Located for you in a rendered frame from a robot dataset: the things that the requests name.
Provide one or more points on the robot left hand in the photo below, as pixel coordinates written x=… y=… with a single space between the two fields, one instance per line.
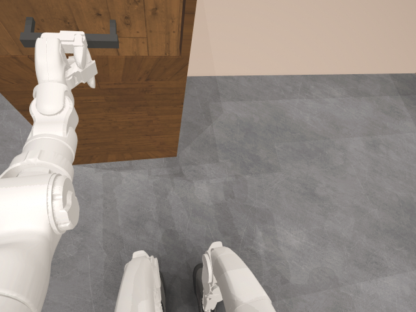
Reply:
x=51 y=64

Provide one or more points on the cabinet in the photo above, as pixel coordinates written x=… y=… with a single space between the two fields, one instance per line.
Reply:
x=135 y=110

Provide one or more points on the left robot shin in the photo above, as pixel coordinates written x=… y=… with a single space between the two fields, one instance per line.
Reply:
x=157 y=295

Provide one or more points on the drawer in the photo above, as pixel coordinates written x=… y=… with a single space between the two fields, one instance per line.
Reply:
x=144 y=27

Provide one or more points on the handle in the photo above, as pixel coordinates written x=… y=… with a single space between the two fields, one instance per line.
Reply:
x=28 y=37

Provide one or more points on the left robot thigh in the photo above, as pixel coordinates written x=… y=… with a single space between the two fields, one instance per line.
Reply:
x=140 y=278

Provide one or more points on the left robot upper arm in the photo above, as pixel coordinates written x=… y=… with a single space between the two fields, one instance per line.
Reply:
x=35 y=211

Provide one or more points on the robot left forearm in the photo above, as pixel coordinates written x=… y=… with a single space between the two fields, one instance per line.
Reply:
x=52 y=142

